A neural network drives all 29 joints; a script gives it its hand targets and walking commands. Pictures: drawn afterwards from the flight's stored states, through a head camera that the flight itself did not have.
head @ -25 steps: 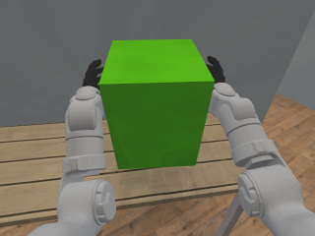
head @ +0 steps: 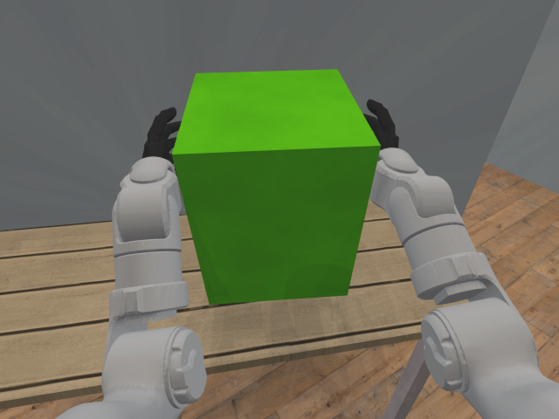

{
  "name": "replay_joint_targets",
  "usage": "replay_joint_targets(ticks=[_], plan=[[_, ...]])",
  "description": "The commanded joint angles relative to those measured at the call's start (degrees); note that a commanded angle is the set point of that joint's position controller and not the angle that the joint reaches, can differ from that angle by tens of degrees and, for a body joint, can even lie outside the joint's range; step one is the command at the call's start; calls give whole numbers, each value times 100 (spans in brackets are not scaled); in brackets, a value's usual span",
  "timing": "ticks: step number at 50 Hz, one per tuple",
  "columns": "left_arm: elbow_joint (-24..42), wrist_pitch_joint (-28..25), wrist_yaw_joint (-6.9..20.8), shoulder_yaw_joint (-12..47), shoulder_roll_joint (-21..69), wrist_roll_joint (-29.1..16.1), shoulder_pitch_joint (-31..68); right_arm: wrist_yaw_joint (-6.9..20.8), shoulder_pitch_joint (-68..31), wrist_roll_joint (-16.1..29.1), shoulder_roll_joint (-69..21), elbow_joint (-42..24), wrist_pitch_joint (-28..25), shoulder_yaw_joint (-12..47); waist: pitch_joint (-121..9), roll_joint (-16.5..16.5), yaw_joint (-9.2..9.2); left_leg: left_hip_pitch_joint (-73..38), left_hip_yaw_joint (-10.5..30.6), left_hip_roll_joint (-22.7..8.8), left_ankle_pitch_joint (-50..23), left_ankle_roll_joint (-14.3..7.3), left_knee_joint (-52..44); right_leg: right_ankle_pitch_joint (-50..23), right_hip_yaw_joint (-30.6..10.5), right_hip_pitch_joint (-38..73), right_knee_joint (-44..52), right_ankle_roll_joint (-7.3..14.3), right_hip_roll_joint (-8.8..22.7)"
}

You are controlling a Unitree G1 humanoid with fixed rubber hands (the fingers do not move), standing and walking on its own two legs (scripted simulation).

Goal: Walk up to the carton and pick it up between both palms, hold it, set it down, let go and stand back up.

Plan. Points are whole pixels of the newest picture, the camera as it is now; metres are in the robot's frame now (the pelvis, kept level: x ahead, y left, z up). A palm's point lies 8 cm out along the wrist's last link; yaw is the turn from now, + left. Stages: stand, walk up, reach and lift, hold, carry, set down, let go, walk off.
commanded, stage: hold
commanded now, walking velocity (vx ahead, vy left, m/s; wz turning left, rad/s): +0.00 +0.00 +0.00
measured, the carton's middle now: (273, 187) +0.37 +0.01 +0.22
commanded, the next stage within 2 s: none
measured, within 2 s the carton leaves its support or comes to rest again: neither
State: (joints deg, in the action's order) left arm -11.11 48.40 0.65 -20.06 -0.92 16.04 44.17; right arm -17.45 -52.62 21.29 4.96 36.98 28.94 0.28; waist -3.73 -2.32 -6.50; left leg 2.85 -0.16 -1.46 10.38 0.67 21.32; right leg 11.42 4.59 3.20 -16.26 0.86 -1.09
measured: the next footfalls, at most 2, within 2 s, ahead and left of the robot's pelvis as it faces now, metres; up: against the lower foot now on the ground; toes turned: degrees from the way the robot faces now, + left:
none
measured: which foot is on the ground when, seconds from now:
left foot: down 0.00-1.00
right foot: down 0.00-1.00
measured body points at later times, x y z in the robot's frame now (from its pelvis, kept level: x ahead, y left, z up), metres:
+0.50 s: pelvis -0.01 +0.00 +0.00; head -0.09 +0.02 +0.44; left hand +0.38 +0.16 +0.27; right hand +0.38 -0.14 +0.28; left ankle +0.02 +0.12 -0.75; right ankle -0.02 -0.10 -0.75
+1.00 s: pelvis +0.00 +0.00 +0.00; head -0.09 +0.02 +0.44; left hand +0.38 +0.15 +0.26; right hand +0.38 -0.14 +0.27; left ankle +0.02 +0.12 -0.75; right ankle -0.02 -0.10 -0.75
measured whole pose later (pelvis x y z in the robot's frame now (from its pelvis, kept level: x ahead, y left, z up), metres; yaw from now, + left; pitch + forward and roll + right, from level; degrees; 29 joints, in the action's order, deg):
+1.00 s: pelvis +0.00 +0.00 +0.00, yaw +0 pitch -7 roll -1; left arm -15.3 47.4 0.2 -20.7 -1.4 15.5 46.5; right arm -17.5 -54.4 21.5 5.6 40.0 28.9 0.6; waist -4.8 -1.8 -5.7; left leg 3.9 -0.5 -1.7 10.1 0.6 21.4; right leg 11.1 4.1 1.9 -16.5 1.0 -1.3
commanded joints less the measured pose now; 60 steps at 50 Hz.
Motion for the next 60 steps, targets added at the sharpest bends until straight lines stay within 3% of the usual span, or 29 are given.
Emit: replay_joint_targets(ticks=[1,9,18,33,60], plan=[[347,-300,678,2705,3327,-814,4233,546,-4350,605,-3635,-1603,-81,1731,-1592,533,47,-812,53,306,-1603,241,-128,-1317,-178,-244,189,-479,-299],[-227,-369,659,2407,3295,-746,4351,571,-4571,552,-3744,-1323,-102,1672,-1479,299,188,-722,-10,339,-1137,76,-213,-1034,-249,-463,304,-509,-261],[-566,-471,701,2254,3266,-806,4578,555,-4659,515,-3731,-1030,-84,1437,-1527,313,87,-545,-20,364,-857,68,-254,-898,-282,-518,339,-512,-204],[-256,-486,609,2450,3352,-900,4571,559,-4604,663,-3675,-1167,-95,1538,-1731,522,52,-676,50,330,-1291,189,-139,-991,-231,-492,263,-481,-263],[-74,-381,645,2514,3330,-836,4361,524,-4486,662,-3680,-1369,-49,1652,-1601,428,59,-774,37,340,-1410,188,-122,-1274,-245,-387,256,-514,-265]])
